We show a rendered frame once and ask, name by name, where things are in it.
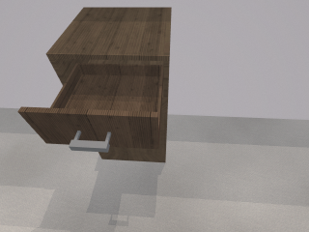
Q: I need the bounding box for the handle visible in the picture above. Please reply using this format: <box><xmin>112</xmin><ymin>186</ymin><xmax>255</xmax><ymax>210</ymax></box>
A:
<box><xmin>69</xmin><ymin>130</ymin><xmax>112</xmax><ymax>153</ymax></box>

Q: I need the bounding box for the cabinet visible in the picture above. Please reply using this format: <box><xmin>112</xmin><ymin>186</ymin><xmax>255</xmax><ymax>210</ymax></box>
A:
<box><xmin>46</xmin><ymin>7</ymin><xmax>172</xmax><ymax>163</ymax></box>

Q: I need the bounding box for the drawer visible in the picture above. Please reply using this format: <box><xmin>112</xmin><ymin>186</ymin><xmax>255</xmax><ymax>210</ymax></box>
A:
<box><xmin>17</xmin><ymin>63</ymin><xmax>164</xmax><ymax>150</ymax></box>

